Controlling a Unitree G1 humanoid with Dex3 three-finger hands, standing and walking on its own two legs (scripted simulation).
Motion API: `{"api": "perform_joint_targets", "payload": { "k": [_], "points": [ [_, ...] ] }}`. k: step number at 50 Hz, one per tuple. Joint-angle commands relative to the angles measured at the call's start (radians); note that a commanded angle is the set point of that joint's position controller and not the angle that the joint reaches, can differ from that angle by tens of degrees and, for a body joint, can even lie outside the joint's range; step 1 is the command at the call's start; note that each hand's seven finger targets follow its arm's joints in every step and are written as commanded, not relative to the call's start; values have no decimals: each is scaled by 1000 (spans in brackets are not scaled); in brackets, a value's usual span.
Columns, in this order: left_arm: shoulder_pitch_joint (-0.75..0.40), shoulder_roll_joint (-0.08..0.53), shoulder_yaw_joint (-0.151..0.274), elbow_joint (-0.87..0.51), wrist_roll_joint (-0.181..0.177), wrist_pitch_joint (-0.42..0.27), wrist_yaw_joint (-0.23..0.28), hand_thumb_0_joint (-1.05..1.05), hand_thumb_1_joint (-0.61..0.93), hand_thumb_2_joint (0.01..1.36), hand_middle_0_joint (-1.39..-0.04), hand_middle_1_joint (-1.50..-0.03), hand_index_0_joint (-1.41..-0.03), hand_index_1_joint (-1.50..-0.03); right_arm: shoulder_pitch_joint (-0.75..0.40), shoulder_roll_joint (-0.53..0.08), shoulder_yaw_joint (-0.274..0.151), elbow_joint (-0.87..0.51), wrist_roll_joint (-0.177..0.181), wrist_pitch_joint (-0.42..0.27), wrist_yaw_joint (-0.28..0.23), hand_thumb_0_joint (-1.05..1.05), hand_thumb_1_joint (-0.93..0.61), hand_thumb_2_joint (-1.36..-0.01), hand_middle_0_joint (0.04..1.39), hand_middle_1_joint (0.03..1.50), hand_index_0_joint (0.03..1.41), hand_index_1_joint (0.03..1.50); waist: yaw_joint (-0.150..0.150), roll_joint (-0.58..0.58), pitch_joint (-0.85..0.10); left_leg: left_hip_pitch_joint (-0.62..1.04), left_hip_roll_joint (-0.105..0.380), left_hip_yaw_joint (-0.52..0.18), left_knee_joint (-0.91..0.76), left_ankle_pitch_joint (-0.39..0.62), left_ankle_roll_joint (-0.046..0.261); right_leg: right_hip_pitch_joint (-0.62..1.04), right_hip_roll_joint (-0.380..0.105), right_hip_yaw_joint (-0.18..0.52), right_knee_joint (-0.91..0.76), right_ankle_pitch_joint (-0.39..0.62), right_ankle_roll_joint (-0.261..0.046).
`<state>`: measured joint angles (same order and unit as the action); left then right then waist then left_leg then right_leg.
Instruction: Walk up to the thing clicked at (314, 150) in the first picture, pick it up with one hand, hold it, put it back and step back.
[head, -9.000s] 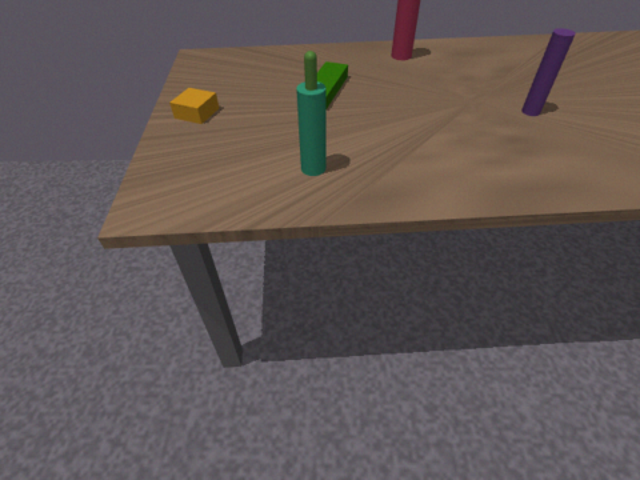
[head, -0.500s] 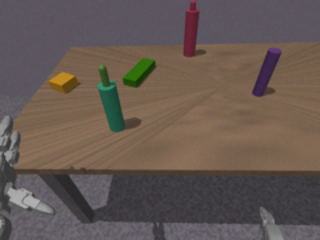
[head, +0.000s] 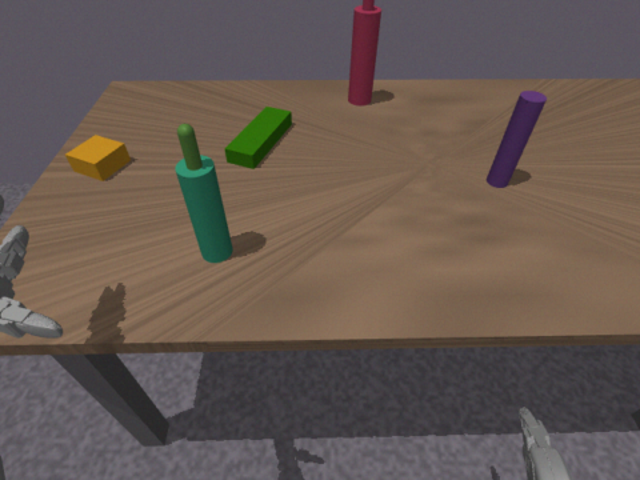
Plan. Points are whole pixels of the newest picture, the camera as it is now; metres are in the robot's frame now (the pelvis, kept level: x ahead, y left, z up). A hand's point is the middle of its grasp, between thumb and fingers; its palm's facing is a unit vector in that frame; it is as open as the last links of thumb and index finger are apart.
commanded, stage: go down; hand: left
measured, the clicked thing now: (203, 197) +0.53 +0.18 +0.08
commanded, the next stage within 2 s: none
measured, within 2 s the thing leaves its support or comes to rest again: neither
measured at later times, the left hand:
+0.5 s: hand (32, 230) +0.39 +0.34 +0.15, palm faces +0.14 -0.99 +0.00, open 17.5 cm
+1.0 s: hand (33, 216) +0.42 +0.35 +0.15, palm faces +0.15 -0.99 +0.00, open 17.4 cm
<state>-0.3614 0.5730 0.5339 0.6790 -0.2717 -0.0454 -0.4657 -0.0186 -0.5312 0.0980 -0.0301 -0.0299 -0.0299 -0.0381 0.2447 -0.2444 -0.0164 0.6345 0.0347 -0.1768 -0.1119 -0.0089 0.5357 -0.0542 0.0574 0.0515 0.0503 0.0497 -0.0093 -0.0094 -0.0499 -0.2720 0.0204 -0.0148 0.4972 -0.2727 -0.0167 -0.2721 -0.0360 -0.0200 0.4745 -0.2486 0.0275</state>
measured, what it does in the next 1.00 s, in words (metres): stands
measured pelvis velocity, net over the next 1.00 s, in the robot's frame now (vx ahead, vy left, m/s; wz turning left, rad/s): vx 0.01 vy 0.01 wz -0.01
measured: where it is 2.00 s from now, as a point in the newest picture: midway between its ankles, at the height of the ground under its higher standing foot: outside the picture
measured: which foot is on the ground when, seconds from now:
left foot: down 0.00-1.00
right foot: down 0.00-1.00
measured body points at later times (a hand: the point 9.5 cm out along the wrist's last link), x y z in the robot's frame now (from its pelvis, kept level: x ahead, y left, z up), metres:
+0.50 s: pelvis +0.00 +0.00 -0.01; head +0.04 +0.02 +0.44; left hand +0.38 +0.40 +0.15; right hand +0.14 -0.25 -0.08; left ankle -0.01 +0.13 -0.74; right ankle +0.00 -0.14 -0.74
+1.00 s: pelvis +0.01 +0.01 -0.01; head +0.06 +0.02 +0.43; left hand +0.40 +0.41 +0.15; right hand +0.16 -0.26 -0.08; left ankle -0.01 +0.13 -0.74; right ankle +0.00 -0.14 -0.74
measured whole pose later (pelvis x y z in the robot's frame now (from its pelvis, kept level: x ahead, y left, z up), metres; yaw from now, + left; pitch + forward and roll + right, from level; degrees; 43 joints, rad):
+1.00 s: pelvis +0.01 +0.01 -0.01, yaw -1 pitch +12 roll -2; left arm -0.68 0.80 0.58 1.05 -0.19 -0.11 -0.54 -0.02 -0.53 0.09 -0.04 -0.04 -0.04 -0.04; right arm 0.23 -0.25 0.03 0.58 0.01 -0.19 -0.10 -0.01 0.54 -0.05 0.06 0.05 0.05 0.05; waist -0.09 -0.01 -0.11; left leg -0.51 0.04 -0.02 0.65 -0.35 -0.01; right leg -0.49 -0.02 -0.02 0.58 -0.29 0.03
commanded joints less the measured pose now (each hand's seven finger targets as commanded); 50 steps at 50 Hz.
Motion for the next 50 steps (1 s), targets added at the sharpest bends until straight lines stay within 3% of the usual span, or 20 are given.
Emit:
{"api": "perform_joint_targets", "payload": {
  "k": [1,2,3,5,6,7,11,12,18,29,30,31,34,37,42,43,44,47,49,50],
  "points": [
    [-453,383,61,-183,6,-83,-7,0,-535,82,-37,-22,-35,-29,-86,-142,-41,-158,-9,-60,-10,0,549,-49,50,50,50,50,-20,129,-277,143,-17,7,-29,368,17,40,31,-31,-32,301,-35],
    [-408,384,61,-96,13,-79,-11,0,-537,79,-37,-23,-36,-29,-85,-150,-38,-144,-12,-60,-9,0,548,-49,50,50,50,50,-24,105,-249,121,-15,5,-32,350,18,37,33,-30,-32,286,-35],
    [-457,381,50,-110,9,-89,-19,0,-536,79,-38,-23,-37,-28,-84,-121,-19,-119,-12,-61,-7,0,551,-48,50,50,50,50,-25,111,-247,111,-20,7,-30,332,23,29,29,-26,-35,285,-34],
    [-471,409,51,-14,8,-96,-33,0,-548,78,-37,-29,-39,-33,-118,-171,-52,-126,-12,-64,-16,0,552,-48,50,50,50,50,-38,81,-217,78,-26,11,-34,238,30,-1,28,-23,-45,221,-29],
    [-517,418,47,-63,7,-105,-39,0,-551,75,-39,-29,-41,-33,-121,-146,-32,-137,-15,-68,-15,0,554,-47,50,50,50,50,-33,95,-248,86,-31,14,-31,226,33,6,25,-20,-46,222,-28],
    [-498,445,63,7,12,-102,-44,0,-574,68,-40,-30,-43,-34,-92,-157,-36,-118,-15,-66,-14,0,550,-48,50,50,50,50,-37,89,-240,75,-30,13,-31,208,33,-4,28,-20,-46,203,-29],
    [-562,491,72,37,13,-114,-57,0,-540,76,-37,-35,-42,-36,-90,-164,-34,-152,-15,-68,-16,0,557,-46,50,50,50,50,-48,99,-296,80,-27,9,-13,255,28,-4,31,-21,-33,240,-30],
    [-548,498,80,66,18,-112,-60,0,-553,77,-38,-38,-43,-39,-69,-134,-2,-137,-18,-67,-11,0,557,-47,50,50,50,50,-38,107,-300,72,-27,9,-7,270,28,6,30,-23,-27,250,-32],
    [-625,529,68,114,26,-135,-70,0,-532,87,-35,-34,-37,-38,-104,-153,-10,-160,-17,-75,-9,0,561,-47,50,50,49,50,-52,153,-303,56,-16,0,0,216,17,-70,39,-25,-14,180,-41],
    [-666,569,70,143,37,-141,-78,0,-535,93,-39,-39,-40,-43,-85,-137,11,-156,-18,-77,-9,0,556,-49,50,50,50,50,-62,179,-386,61,-13,-1,69,338,23,-91,38,-20,33,267,-40],
    [-671,591,79,142,39,-140,-78,0,-533,88,-40,-36,-40,-40,-78,-165,-14,-160,-18,-76,-14,0,558,-48,50,50,49,50,-65,180,-397,68,-11,-2,74,354,22,-96,39,-21,35,274,-41],
    [-623,566,66,223,44,-130,-76,0,-525,90,-40,-35,-40,-41,-78,-193,-33,-181,-19,-75,-15,0,554,-49,49,50,49,50,-72,133,-366,45,-8,-5,75,340,23,-107,41,-21,34,260,-41],
    [-666,600,88,141,48,-135,-73,0,-534,92,-40,-33,-38,-40,-42,-149,-2,-169,-19,-70,-7,0,555,-49,49,50,49,50,-53,187,-412,64,-7,-6,91,401,17,-104,41,-25,49,291,-43],
    [-653,565,78,138,36,-132,-78,0,-512,92,-37,-33,-37,-38,-55,-138,4,-196,-17,-73,-3,0,555,-48,50,50,49,50,-57,172,-393,41,-6,-5,93,397,20,-98,42,-25,56,294,-43],
    [-665,602,96,157,46,-123,-78,0,-545,90,-44,-34,-42,-41,-33,-186,-37,-186,-19,-67,-4,0,551,-50,50,50,49,50,-68,185,-417,77,4,-14,114,480,17,-136,44,-28,69,317,-44],
    [-687,588,85,117,46,-125,-79,0,-535,89,-44,-33,-42,-39,-46,-155,-16,-183,-18,-68,1,0,554,-49,50,50,49,50,-60,210,-415,81,4,-15,116,492,15,-141,42,-28,73,324,-44],
    [-683,607,96,143,49,-124,-79,0,-532,88,-41,-32,-40,-38,-54,-184,-37,-190,-20,-70,1,0,550,-50,50,50,49,50,-66,207,-418,85,9,-19,119,496,12,-151,45,-30,75,309,-46],
    [-700,615,99,153,60,-127,-76,0,-539,85,-43,-31,-41,-38,-44,-152,-13,-168,-24,-67,6,0,548,-50,49,50,49,50,-61,199,-416,62,10,-23,128,494,13,-148,45,-30,85,313,-47],
    [-711,633,112,159,55,-131,-82,0,-539,82,-43,-33,-42,-39,-73,-171,-24,-222,-23,-72,1,0,549,-51,49,50,49,50,-77,177,-435,54,1,-14,133,461,21,-125,41,-24,86,327,-41],
    [-669,615,103,242,56,-122,-87,0,-539,84,-44,-31,-42,-38,-36,-178,-29,-194,-25,-68,1,0,548,-51,49,50,49,50,-88,151,-387,25,1,-12,132,434,24,-137,42,-22,85,312,-39]
  ]
}}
